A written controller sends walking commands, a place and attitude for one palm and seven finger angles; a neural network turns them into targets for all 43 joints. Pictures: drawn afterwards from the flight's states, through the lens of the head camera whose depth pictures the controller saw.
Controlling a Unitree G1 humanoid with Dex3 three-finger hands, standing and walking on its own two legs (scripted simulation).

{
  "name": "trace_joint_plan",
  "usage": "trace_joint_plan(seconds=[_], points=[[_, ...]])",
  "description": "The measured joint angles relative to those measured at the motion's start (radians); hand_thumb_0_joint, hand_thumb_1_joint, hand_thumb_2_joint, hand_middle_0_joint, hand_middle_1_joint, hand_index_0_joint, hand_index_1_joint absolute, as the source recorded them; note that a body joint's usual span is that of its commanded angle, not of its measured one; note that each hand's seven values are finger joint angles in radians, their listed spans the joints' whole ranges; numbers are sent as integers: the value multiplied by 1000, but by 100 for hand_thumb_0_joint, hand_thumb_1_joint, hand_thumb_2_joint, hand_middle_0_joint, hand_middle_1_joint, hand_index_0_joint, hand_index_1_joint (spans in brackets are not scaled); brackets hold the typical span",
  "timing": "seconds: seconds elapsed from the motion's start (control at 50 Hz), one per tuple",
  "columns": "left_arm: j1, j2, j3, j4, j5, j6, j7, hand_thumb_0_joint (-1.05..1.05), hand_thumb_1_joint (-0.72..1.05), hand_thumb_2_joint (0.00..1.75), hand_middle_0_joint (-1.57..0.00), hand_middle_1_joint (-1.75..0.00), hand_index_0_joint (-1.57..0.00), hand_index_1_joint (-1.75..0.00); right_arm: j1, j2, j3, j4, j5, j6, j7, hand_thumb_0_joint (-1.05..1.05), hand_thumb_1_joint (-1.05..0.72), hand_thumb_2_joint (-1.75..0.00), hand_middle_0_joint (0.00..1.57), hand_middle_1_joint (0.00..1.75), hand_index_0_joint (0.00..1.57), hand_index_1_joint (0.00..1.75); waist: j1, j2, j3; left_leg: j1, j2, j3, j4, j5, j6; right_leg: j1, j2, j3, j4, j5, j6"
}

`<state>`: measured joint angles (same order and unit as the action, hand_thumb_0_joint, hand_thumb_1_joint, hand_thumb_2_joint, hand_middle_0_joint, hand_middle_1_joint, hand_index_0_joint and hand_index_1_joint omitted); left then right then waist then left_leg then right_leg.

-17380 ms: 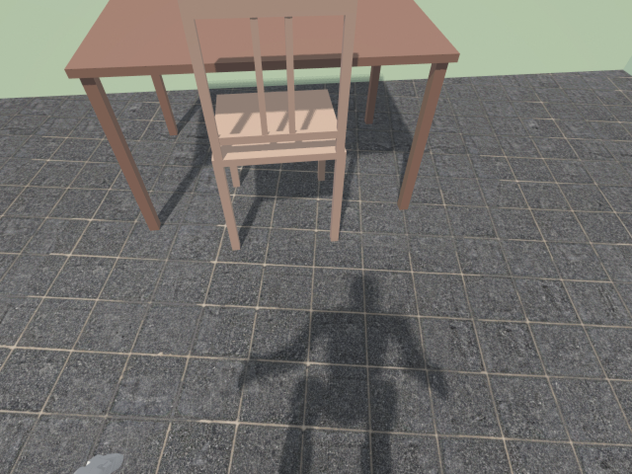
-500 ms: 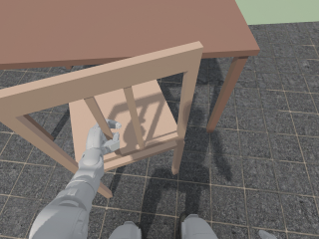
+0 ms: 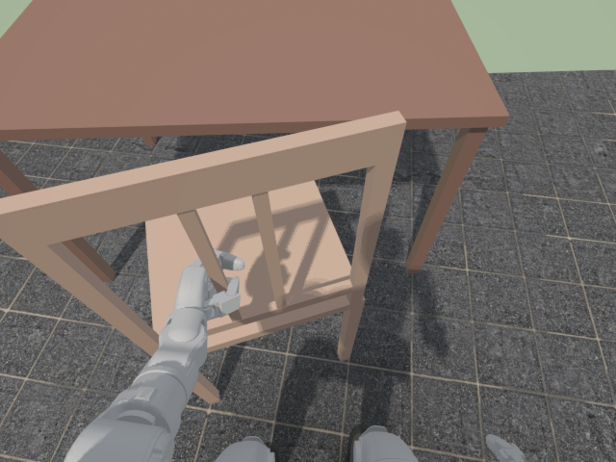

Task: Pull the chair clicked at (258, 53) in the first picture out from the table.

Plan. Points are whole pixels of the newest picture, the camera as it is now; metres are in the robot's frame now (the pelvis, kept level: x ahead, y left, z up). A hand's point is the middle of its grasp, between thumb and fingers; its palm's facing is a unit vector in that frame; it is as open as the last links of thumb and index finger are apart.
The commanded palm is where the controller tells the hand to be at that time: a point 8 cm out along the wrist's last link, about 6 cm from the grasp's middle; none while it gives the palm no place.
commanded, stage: step backward, pulling the chair out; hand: left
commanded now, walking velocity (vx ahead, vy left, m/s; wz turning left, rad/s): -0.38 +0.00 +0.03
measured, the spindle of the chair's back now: (216, 274) +0.37 +0.15 -0.03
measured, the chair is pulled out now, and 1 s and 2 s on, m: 0.22 0.23 0.37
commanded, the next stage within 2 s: none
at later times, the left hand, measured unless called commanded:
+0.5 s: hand (232, 297) +0.35 +0.12 -0.06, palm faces -0.01 -0.98 -0.19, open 5.1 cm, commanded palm +0.36 +0.18 -0.05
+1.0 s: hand (229, 304) +0.33 +0.13 -0.05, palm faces +0.00 -0.98 -0.18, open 5.1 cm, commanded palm +0.34 +0.18 -0.05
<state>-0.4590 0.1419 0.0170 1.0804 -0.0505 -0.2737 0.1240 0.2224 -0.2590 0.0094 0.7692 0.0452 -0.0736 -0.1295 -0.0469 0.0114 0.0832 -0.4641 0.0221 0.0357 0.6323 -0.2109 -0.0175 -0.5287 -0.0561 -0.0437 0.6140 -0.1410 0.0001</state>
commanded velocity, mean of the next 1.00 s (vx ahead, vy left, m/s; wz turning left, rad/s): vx -0.38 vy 0.02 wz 0.02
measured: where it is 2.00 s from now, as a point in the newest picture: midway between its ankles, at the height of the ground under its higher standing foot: outside the picture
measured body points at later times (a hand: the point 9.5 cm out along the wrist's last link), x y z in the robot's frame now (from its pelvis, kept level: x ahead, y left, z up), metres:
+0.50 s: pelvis -0.01 +0.00 +0.00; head +0.06 +0.00 +0.44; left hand +0.34 +0.18 -0.04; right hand +0.08 -0.26 -0.12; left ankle +0.06 +0.13 -0.72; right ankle +0.10 -0.12 -0.72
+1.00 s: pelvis -0.04 +0.00 +0.00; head +0.05 +0.00 +0.44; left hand +0.33 +0.18 -0.04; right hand +0.05 -0.27 -0.13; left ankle -0.03 +0.14 -0.72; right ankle +0.05 -0.12 -0.72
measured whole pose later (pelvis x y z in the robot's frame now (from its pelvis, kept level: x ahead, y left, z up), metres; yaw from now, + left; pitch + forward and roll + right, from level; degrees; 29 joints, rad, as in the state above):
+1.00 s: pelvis -0.04 +0.00 +0.00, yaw +1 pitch +3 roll +2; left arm -0.58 0.18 0.00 1.05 -0.06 -0.17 0.09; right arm 0.21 -0.26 0.00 0.77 0.03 -0.05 -0.13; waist -0.04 -0.02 0.16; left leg -0.38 0.01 0.02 0.63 -0.31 -0.02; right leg -0.51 -0.07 -0.04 0.62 -0.15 0.01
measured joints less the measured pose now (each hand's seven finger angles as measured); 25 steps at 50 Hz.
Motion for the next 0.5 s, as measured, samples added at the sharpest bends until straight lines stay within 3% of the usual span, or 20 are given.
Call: trace_joint_plan(seconds=[0.18, 0.3, 0.38, 0.46, 0.5], points=[[17, 21, -27, -47, 2, 18, -18, 0, 71, 78, -30, -114, -49, -144, 3, 14, 2, -22, -3, 19, -12, 1, -91, -90, 20, 30, 21, 30, 19, -21, 11, 10, 0, 11, 16, -26, -3, -4, -1, 10, 35, -20, -4], [-1, 13, -6, -21, -4, 16, -8, 1, 71, 79, -30, -114, -49, -144, -24, 12, 0, -4, 2, 17, -3, 1, -91, -90, 20, 30, 21, 30, -1, -9, 15, -5, -11, -14, 41, -88, -9, 1, -4, -2, 21, -12, -8], [-14, 5, -15, -9, 4, 20, -5, 1, 72, 78, -28, -115, -49, -144, -19, -3, 3, 7, 0, 16, -5, 1, -91, -90, 20, 30, 21, 30, -7, -9, 17, 11, -14, -16, -6, 14, 5, 18, -6, -5, -13, 9, 5], [-10, 15, -31, -25, 1, 25, -9, 1, 73, 77, -27, -116, -49, -144, -2, 6, 7, -11, -2, 16, -12, 1, -91, -90, 20, 30, 21, 30, 5, -19, 19, 15, -6, 0, -14, -2, 12, 4, 2, 10, 11, -74, 7], [-14, 23, -34, -31, 4, 30, -17, 1, 72, 77, -27, -116, -49, -144, 6, 20, 9, -15, -6, 14, -13, 1, -91, -90, 20, 30, 21, 30, 7, -28, 26, 15, -9, -2, -6, -4, 10, 18, 3, 19, 16, -32, 4]])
